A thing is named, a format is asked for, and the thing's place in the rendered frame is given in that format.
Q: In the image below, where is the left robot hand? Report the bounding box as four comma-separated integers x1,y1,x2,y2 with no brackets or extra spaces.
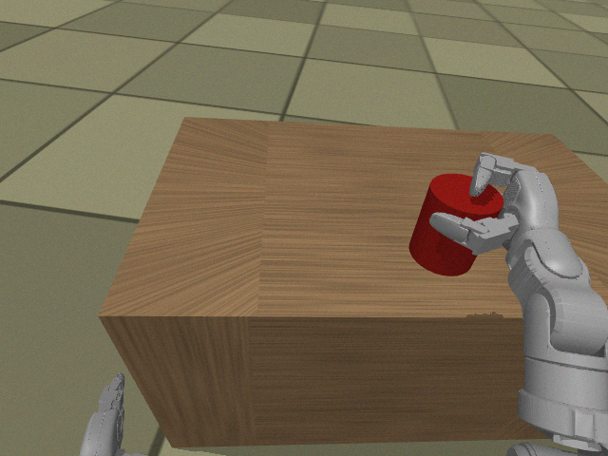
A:
79,373,148,456

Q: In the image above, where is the can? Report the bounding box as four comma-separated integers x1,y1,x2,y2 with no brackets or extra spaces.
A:
409,174,504,276

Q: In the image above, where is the right robot hand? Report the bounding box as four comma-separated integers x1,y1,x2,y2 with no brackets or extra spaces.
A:
429,152,560,256

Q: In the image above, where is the right robot arm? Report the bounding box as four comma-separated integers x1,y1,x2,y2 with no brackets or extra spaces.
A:
505,228,608,456

